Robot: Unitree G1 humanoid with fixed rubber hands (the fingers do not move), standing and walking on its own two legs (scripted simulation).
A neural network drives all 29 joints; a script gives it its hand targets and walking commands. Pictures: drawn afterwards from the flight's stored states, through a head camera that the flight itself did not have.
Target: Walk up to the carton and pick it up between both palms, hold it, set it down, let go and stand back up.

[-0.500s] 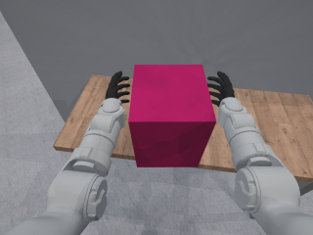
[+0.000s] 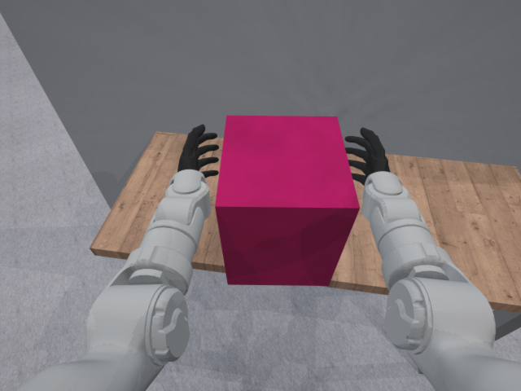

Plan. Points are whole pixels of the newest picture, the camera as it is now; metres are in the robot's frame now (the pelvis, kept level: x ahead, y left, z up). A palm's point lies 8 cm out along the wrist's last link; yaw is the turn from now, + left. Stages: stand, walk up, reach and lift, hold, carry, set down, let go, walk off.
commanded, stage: reach and lift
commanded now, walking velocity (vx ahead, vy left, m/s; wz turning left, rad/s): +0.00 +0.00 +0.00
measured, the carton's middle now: (279, 204) +0.46 -0.06 +0.00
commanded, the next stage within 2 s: none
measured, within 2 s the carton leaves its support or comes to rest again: leaves its support in 1.04 s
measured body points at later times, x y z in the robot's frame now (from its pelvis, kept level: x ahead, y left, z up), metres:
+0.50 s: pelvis +0.01 +0.00 +0.00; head +0.03 -0.01 +0.45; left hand +0.44 +0.09 +0.12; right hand +0.43 -0.20 +0.11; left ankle -0.02 +0.14 -0.75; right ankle +0.06 -0.11 -0.75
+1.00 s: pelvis +0.01 +0.01 +0.00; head +0.00 +0.00 +0.45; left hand +0.40 +0.12 +0.12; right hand +0.40 -0.17 +0.11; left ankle -0.02 +0.14 -0.75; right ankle +0.07 -0.11 -0.75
